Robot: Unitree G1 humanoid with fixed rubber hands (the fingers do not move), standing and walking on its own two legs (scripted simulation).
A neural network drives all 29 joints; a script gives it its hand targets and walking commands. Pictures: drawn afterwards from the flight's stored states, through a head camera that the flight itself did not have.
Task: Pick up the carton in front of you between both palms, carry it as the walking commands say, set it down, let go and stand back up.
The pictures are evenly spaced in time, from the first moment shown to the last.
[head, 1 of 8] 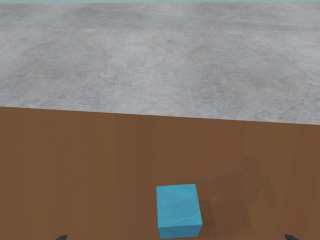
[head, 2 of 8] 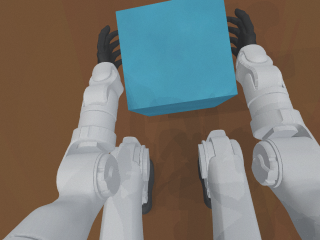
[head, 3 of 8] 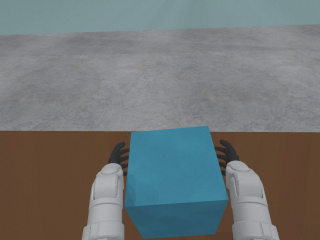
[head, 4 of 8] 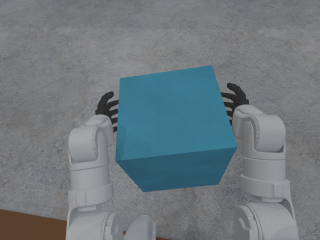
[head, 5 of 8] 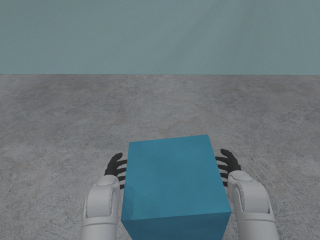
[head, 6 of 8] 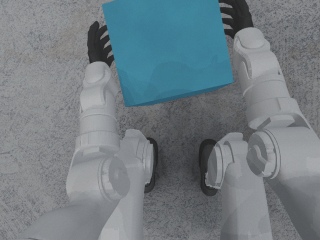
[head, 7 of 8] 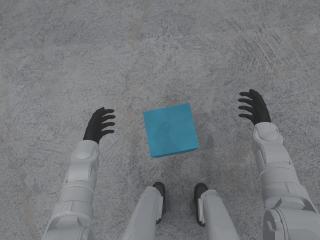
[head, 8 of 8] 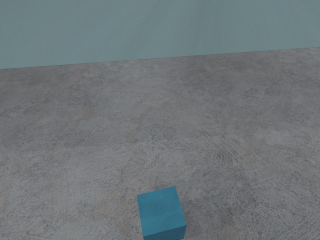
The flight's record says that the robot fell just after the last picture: no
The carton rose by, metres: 0.68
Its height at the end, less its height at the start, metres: -0.11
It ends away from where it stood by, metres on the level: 2.30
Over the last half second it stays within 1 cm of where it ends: yes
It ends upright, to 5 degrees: yes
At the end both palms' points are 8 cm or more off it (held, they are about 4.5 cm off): yes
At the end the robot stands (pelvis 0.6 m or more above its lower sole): yes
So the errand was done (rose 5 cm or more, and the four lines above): yes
